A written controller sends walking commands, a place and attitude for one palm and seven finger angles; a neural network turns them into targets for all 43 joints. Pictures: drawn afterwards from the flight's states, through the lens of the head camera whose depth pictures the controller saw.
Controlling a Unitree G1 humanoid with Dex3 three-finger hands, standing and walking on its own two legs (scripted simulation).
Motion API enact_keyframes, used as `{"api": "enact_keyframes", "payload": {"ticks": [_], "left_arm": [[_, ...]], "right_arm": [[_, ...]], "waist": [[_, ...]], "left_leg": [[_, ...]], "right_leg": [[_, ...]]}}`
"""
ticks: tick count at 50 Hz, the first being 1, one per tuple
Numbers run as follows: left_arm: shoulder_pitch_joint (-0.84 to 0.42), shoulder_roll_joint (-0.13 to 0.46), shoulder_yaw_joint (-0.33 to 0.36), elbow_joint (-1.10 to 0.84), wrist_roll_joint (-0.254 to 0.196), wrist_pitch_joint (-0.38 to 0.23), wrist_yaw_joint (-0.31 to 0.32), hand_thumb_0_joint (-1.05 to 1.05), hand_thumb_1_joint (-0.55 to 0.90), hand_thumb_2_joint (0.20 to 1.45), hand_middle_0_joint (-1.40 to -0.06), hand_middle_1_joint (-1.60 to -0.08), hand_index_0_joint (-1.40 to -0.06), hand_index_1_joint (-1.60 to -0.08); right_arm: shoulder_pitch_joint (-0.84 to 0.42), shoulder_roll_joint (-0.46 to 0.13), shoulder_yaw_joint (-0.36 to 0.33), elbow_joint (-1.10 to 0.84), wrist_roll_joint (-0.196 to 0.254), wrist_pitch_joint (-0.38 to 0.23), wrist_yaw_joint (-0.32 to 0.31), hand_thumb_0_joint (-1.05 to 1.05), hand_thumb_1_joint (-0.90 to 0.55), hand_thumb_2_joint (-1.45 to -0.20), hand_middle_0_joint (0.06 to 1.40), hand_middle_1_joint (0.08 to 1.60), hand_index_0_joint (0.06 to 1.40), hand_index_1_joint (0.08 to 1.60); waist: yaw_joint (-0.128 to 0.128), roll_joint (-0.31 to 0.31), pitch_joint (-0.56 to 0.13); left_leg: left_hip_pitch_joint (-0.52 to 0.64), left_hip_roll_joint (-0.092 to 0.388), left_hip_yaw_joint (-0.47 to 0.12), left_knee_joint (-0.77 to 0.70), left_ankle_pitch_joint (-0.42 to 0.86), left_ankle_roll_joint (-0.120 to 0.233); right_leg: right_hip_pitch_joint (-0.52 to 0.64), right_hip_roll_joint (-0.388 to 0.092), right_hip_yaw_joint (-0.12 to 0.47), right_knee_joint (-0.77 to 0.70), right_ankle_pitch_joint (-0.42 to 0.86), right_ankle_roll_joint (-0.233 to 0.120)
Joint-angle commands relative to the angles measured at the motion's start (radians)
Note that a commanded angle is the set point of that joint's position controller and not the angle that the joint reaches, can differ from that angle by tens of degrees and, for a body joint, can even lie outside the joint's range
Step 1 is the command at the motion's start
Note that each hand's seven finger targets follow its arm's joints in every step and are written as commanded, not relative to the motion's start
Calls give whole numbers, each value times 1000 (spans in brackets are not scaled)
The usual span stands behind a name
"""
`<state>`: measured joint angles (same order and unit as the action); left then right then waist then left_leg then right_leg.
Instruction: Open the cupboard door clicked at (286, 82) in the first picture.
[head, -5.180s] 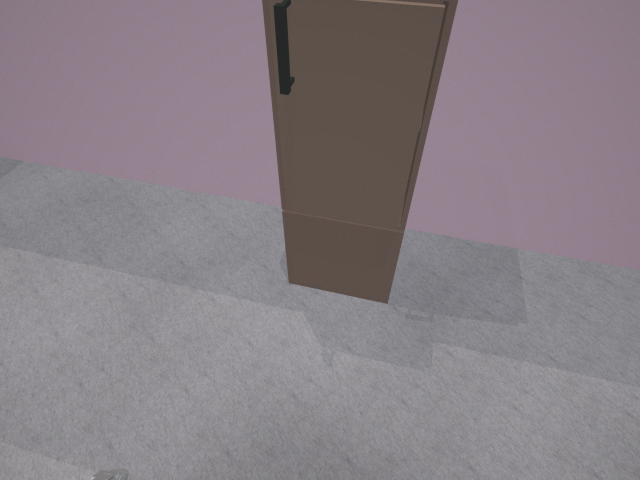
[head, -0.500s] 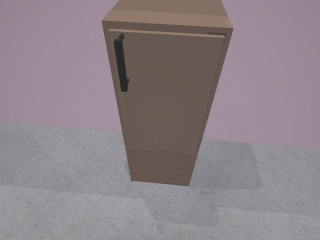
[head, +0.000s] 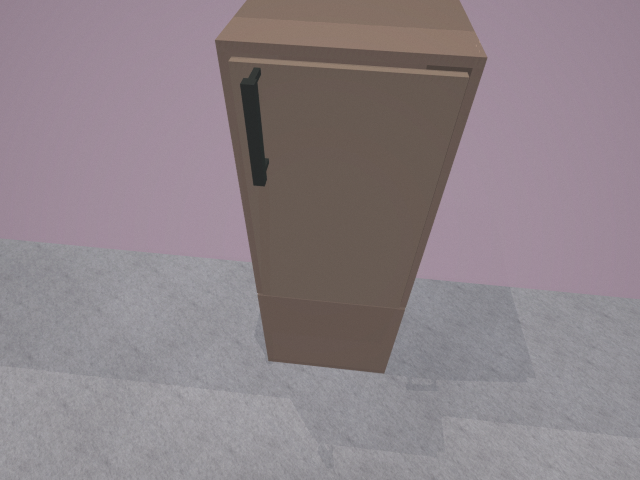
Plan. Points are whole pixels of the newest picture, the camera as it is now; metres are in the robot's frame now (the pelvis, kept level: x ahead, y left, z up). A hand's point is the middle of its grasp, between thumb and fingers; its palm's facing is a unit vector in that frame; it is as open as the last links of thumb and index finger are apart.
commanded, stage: come to a stop and stand still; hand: left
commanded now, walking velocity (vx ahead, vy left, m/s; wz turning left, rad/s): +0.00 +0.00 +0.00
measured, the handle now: (257, 130) +0.58 +0.15 +0.15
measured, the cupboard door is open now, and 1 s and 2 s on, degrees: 0 0 0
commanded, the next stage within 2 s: look again from close up in 1.36 s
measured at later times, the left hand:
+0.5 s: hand out of the picture +0.01 +0.17 -0.17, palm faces +0.02 -0.97 -0.23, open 7.4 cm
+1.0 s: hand out of the picture +0.03 +0.14 -0.17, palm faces +0.03 -0.98 -0.21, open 7.3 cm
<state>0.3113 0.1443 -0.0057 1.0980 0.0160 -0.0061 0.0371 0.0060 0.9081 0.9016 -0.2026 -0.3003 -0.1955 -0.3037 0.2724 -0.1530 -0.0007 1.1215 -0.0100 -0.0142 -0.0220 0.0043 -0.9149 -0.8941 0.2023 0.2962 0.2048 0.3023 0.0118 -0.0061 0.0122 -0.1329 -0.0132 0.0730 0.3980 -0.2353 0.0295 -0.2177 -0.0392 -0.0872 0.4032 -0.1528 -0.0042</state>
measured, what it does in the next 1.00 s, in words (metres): stands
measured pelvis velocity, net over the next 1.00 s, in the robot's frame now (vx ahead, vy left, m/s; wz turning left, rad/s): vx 0.03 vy -0.03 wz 0.00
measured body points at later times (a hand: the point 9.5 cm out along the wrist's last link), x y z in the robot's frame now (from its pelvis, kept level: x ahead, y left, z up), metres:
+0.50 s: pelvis +0.01 +0.00 +0.00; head +0.01 -0.03 +0.44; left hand +0.01 +0.22 -0.15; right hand +0.01 -0.22 -0.17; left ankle -0.01 +0.10 -0.74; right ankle +0.04 -0.12 -0.74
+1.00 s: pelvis +0.03 -0.03 +0.00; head +0.04 -0.05 +0.45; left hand +0.03 +0.19 -0.16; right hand +0.03 -0.24 -0.17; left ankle -0.01 +0.10 -0.74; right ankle +0.04 -0.12 -0.74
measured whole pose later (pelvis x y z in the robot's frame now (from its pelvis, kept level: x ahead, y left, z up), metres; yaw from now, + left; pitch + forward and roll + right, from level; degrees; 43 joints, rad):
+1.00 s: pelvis +0.03 -0.03 +0.00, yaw +0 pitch -1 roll +1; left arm 0.27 0.14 -0.01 1.13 0.01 -0.02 0.03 0.01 0.93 0.90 -0.20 -0.30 -0.20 -0.30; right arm 0.28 -0.15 0.02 1.14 -0.02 -0.03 -0.03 0.00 -0.91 -0.89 0.20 0.30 0.20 0.30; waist 0.01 0.02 0.03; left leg -0.10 0.02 0.06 0.40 -0.28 -0.02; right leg -0.22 -0.01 -0.10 0.46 -0.23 -0.05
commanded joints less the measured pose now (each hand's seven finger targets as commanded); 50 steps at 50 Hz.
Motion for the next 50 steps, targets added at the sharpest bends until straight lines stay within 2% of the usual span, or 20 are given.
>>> {"api": "enact_keyframes", "payload": {"ticks": [1,7,8,9,10,11,12,15,19,22,24,28,30,32,34,36,40,41,45,50], "left_arm": [[48,100,21,-32,2,-13,10,0,900,900,-200,-300,-200,-300],[43,99,22,-35,2,-13,9,0,900,900,-200,-300,-200,-300],[106,118,12,0,10,-26,42,0,900,900,-200,-300,-200,-300],[61,147,12,-29,-1,-34,31,0,900,900,-200,-300,-200,-300],[34,145,11,-50,-2,-32,20,0,900,900,-200,-300,-200,-300],[16,142,12,-57,0,-28,12,0,900,900,-200,-300,-200,-300],[24,129,9,-58,1,-24,6,0,900,900,-200,-300,-200,-300],[28,103,0,-43,-1,-22,-4,0,900,900,-200,-300,-200,-300],[22,102,1,-37,-5,-24,-6,0,900,900,-200,-300,-200,-300],[22,101,4,-33,-6,-26,-5,0,900,900,-200,-300,-200,-300],[23,101,6,-27,-8,-29,-5,0,900,900,-200,-300,-200,-300],[19,102,9,-17,-8,-33,-4,0,900,900,-200,-300,-200,-300],[18,103,10,-12,-9,-35,-3,0,900,900,-200,-300,-200,-300],[15,102,11,-7,-9,-33,-2,0,900,900,-200,-300,-200,-300],[14,103,11,-3,-9,-34,-2,0,900,900,-200,-300,-200,-300],[11,102,13,0,-8,-32,-1,0,900,900,-200,-300,-200,-300],[9,103,14,5,-8,-32,-2,0,900,900,-200,-300,-200,-300],[7,103,14,3,-7,-31,-2,0,900,900,-200,-300,-200,-300],[11,108,16,6,-9,-34,-2,0,900,900,-200,-300,-200,-300],[8,113,18,5,-8,-34,-2,0,900,900,-200,-300,-200,-300]], "right_arm": [[49,-106,-23,-26,3,-13,-8,0,-900,-900,200,300,200,300],[49,-105,-22,-24,1,-10,-6,0,-900,-900,200,300,200,300],[-28,-112,-10,-94,4,-25,2,0,-900,-900,200,300,200,300],[48,-77,-8,-107,1,-13,3,0,-900,-900,200,300,200,300],[69,-82,-4,-108,-3,-15,7,0,-900,-900,200,300,200,300],[81,-79,-2,-114,-12,-20,11,0,-900,-900,200,300,200,300],[66,-83,0,-129,-11,-21,8,0,-900,-900,200,300,200,300],[74,-101,-2,-141,-5,-20,2,0,-900,-900,200,300,200,300],[96,-105,2,-122,-5,-24,1,0,-900,-900,200,300,200,300],[105,-100,6,-101,-5,-26,-1,0,-900,-900,200,300,200,300],[108,-98,8,-88,-4,-29,-2,0,-900,-900,200,300,200,300],[109,-93,9,-63,-4,-33,-5,0,-900,-900,200,300,200,300],[109,-89,9,-51,-3,-32,-6,0,-900,-900,200,300,200,300],[100,-83,10,-38,-3,-31,-7,0,-900,-900,200,300,200,300],[103,-80,9,-30,-3,-30,-9,0,-900,-900,200,300,200,300],[101,-69,9,-21,-3,-29,-10,0,-900,-900,200,300,200,300],[95,-69,8,-13,-3,-24,-11,0,-900,-900,200,300,200,300],[95,-63,8,-8,-4,-23,-11,0,-900,-900,200,300,200,300],[89,-70,6,-5,-4,-25,-13,0,-900,-900,200,300,200,300],[85,-70,5,1,-4,-22,-14,0,-900,-900,200,300,200,300]], "waist": [[-6,13,61],[-7,10,74],[27,-23,81],[-26,29,-33],[-28,78,-20],[-25,154,0],[-13,149,31],[-12,21,77],[-14,-18,93],[-12,-1,91],[-12,-19,69],[-12,-16,44],[-12,-22,32],[-8,2,47],[-11,-9,37],[-10,9,43],[-10,-11,55],[-9,10,55],[-9,-3,24],[-9,-8,25]], "left_leg": [[-123,136,-127,-123,43,-2],[-133,127,-125,-131,-9,-4],[-150,143,-69,54,126,-24],[-111,82,-87,25,-61,-29],[-118,90,-101,0,-69,-20],[-155,107,-123,-29,-66,-5],[-189,117,-148,-58,-70,6],[-208,116,-156,-88,-101,20],[-183,109,-143,-101,-67,20],[-164,107,-131,-102,-28,18],[-136,108,-121,-91,17,16],[-106,109,-109,-78,81,13],[-93,111,-100,-73,92,10],[-99,111,-97,-73,93,8],[-86,111,-96,-70,103,6],[-84,116,-91,-73,109,5],[-83,111,-84,-71,78,-1],[-83,113,-84,-73,88,-1],[-60,113,-80,-63,107,-4],[-53,116,-76,-63,108,-9]], "right_leg": [[65,-85,96,-54,47,-11],[57,-87,103,-68,8,-13],[20,-122,124,16,296,-17],[43,-149,159,-2,43,-43],[-15,-124,150,0,-163,-56],[-24,-95,109,32,-171,-53],[-18,-75,97,39,-145,-47],[-7,-65,99,19,-120,-41],[-6,-70,109,6,-95,-38],[2,-71,113,3,-66,-38],[16,-76,118,0,-31,-40],[41,-81,116,6,38,-40],[51,-85,118,4,64,-42],[53,-86,117,4,73,-43],[58,-87,121,2,96,-45],[65,-86,115,1,111,-46],[55,-90,125,-19,85,-49],[62,-90,118,-18,92,-50],[77,-95,124,-21,133,-52],[81,-96,123,-26,150,-53]]}}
